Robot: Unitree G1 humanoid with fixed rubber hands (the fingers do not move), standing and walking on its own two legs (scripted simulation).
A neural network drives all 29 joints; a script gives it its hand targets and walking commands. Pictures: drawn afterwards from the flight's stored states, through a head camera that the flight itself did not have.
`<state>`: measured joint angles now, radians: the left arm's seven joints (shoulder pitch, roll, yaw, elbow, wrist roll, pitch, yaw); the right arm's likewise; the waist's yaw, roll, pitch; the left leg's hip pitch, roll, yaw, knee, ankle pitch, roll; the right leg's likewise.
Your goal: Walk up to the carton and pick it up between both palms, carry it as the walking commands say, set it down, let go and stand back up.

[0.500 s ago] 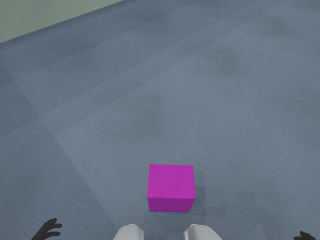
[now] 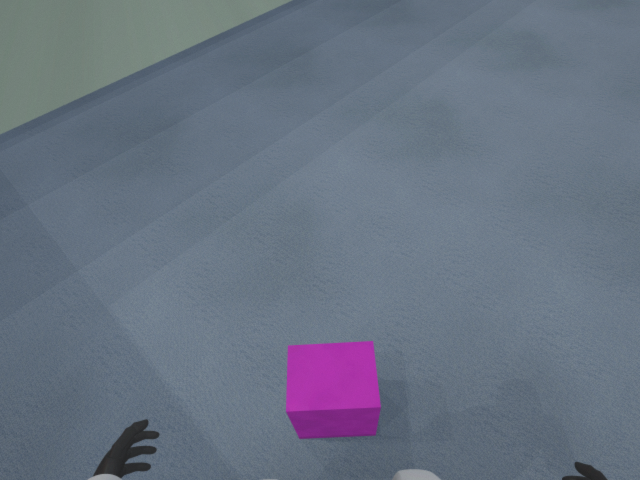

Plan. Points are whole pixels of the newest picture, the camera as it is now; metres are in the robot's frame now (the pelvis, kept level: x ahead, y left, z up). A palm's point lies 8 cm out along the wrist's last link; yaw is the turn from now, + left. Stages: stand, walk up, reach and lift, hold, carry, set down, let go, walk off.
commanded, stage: walk up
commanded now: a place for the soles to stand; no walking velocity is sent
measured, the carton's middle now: (334, 392) +0.40 +0.03 -0.61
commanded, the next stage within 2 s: reach and lift in 1.68 s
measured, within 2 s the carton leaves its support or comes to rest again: neither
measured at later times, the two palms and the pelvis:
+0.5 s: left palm out of the picture +0.09 +0.33 -0.10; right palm out of the picture +0.09 -0.29 -0.08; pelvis -0.01 +0.03 +0.02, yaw +0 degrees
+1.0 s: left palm out of the picture +0.08 +0.33 -0.09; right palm out of the picture +0.11 -0.28 -0.09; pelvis +0.00 +0.02 +0.02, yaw +0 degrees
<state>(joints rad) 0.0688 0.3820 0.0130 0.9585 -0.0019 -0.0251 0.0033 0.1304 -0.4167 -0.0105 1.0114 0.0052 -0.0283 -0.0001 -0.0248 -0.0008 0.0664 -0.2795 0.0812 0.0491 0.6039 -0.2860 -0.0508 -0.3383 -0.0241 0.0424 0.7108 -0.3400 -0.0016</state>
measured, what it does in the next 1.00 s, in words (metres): stands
